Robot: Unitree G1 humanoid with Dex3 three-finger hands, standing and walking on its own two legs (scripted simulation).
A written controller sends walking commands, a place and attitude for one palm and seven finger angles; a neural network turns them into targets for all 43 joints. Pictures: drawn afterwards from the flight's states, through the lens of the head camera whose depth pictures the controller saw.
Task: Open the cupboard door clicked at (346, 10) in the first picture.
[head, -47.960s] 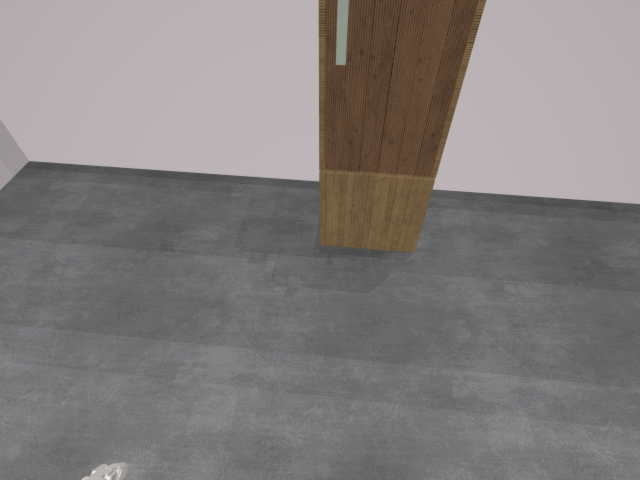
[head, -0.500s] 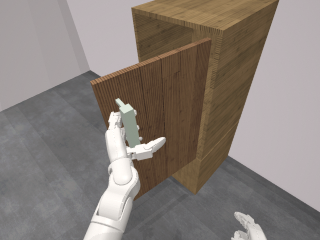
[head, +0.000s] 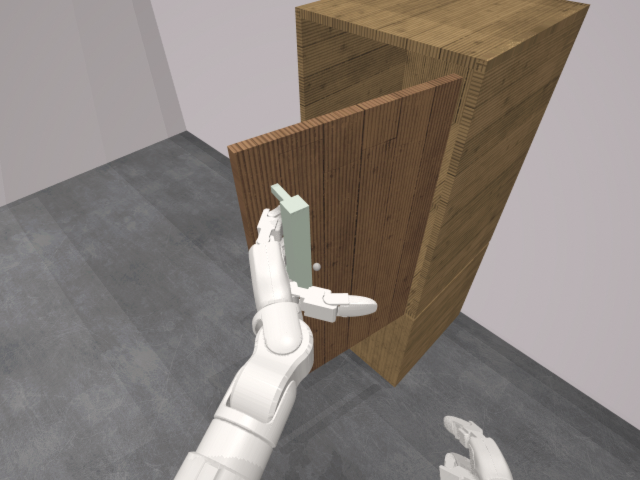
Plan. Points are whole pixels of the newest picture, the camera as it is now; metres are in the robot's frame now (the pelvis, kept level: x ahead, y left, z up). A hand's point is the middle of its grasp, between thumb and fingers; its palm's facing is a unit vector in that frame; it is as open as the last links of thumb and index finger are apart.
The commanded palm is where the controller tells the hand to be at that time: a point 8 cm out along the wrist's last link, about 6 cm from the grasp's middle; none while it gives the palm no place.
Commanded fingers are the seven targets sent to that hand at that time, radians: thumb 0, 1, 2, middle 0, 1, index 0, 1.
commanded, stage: slide the hand sideways off the handle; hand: left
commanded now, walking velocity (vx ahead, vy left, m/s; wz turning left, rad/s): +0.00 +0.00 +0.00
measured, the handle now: (289, 240) +0.38 +0.08 +0.12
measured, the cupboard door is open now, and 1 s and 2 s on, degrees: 78 80 80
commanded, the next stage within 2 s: draw the hand back to the body in 1.18 s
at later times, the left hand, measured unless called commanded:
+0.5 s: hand (309, 289) +0.30 +0.04 +0.12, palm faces -0.14 -0.99 +0.00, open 16.2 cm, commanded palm +0.26 +0.11 +0.12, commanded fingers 0.00 -0.50 0.30 -0.15 -0.30 -0.15 -0.30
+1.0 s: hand (262, 325) +0.26 +0.09 +0.11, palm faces -0.03 -1.00 -0.06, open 16.3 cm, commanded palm +0.22 +0.15 +0.12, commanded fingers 0.00 -0.50 0.30 -0.15 -0.30 -0.15 -0.30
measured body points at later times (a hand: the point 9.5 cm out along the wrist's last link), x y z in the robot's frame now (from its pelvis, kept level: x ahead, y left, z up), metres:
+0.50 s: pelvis +0.00 +0.01 +0.00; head -0.02 +0.00 +0.45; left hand +0.31 +0.10 +0.12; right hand +0.17 -0.20 -0.09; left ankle +0.02 +0.09 -0.73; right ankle +0.01 -0.09 -0.73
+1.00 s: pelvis +0.04 -0.03 +0.00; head +0.02 -0.06 +0.45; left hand +0.25 +0.14 +0.12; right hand +0.24 -0.24 -0.07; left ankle +0.02 +0.09 -0.73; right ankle +0.01 -0.09 -0.73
